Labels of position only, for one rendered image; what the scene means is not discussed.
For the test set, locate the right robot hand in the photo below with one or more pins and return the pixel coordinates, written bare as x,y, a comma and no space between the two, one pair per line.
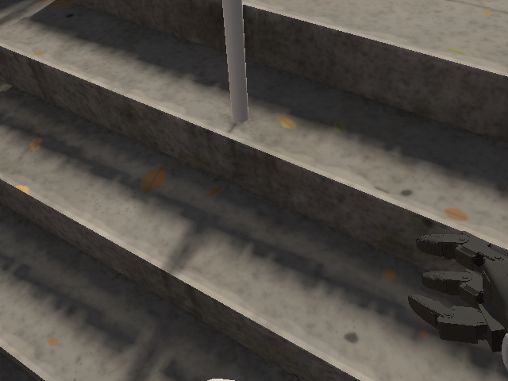
488,293

